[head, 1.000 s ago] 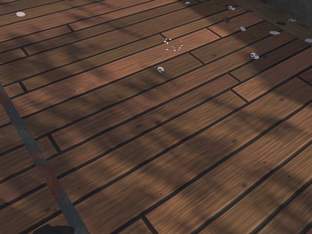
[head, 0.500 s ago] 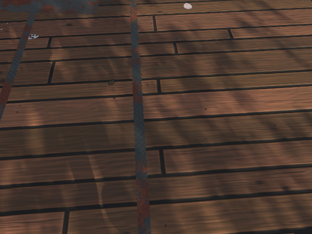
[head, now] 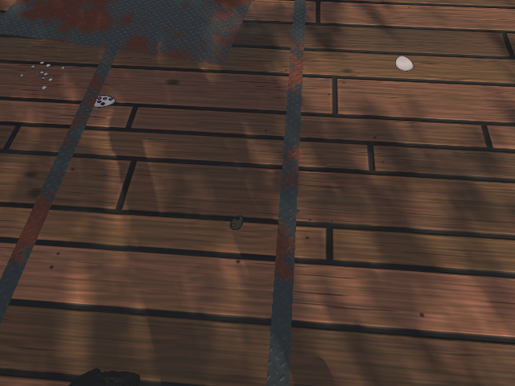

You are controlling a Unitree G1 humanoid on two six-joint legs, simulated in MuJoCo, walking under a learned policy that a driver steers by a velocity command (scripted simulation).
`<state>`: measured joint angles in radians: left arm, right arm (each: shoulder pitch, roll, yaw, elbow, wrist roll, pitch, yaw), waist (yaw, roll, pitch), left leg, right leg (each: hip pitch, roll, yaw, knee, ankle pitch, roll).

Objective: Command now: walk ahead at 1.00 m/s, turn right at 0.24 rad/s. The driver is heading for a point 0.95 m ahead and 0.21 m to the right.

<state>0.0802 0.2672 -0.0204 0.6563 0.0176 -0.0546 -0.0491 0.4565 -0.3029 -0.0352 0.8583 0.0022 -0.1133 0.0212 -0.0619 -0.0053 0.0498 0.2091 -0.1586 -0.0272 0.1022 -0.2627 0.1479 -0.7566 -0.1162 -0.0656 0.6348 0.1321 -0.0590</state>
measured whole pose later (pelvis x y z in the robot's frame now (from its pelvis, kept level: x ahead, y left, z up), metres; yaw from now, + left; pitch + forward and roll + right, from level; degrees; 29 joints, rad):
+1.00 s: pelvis +0.91 -0.26 +0.00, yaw -37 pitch +2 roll +1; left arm 0.02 0.27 -0.01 0.68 0.02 -0.06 -0.03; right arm 0.42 -0.27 0.00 0.89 0.02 -0.10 0.00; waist -0.08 -0.03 0.06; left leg -0.20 0.00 -0.04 1.18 -0.56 -0.05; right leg -0.50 0.08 0.00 0.60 -0.15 -0.13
